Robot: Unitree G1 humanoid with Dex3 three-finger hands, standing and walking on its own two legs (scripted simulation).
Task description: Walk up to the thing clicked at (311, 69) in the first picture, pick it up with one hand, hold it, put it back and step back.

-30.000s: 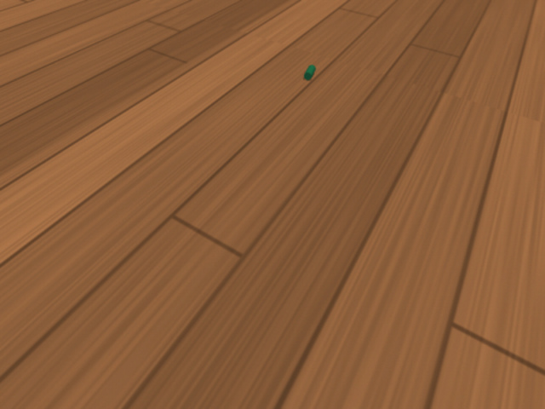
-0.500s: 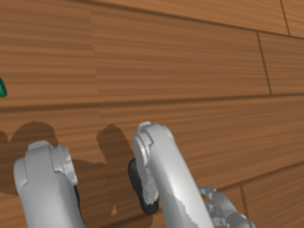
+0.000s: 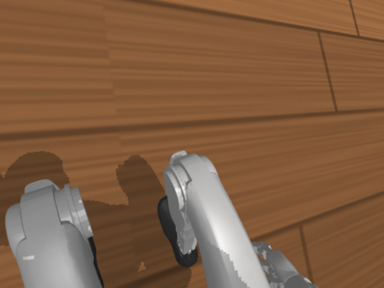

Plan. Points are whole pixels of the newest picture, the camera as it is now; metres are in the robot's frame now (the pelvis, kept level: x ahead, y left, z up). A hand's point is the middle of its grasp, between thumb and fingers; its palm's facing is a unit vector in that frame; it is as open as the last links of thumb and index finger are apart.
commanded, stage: rest palm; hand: left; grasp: from above
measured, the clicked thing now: out of the picture +0.47 +0.38 -0.29
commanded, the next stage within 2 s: close in 1.96 s
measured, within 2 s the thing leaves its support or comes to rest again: neither
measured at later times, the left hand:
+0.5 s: hand out of the picture +0.46 +0.37 -0.23, palm faces -0.44 -0.15 -0.88, open 13.2 cm
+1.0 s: hand out of the picture +0.46 +0.36 -0.25, palm faces -0.44 -0.16 -0.88, open 13.4 cm
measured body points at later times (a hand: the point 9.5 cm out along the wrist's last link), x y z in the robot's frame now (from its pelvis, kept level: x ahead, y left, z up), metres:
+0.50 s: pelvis +0.00 +0.00 -0.01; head +0.27 +0.14 +0.33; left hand +0.48 +0.37 -0.18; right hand +0.07 -0.26 -0.07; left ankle +0.08 +0.13 -0.29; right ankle +0.10 -0.12 -0.29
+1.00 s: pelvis +0.00 +0.00 -0.01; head +0.27 +0.15 +0.32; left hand +0.48 +0.37 -0.20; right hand +0.08 -0.24 -0.07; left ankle +0.08 +0.13 -0.29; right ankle +0.10 -0.12 -0.29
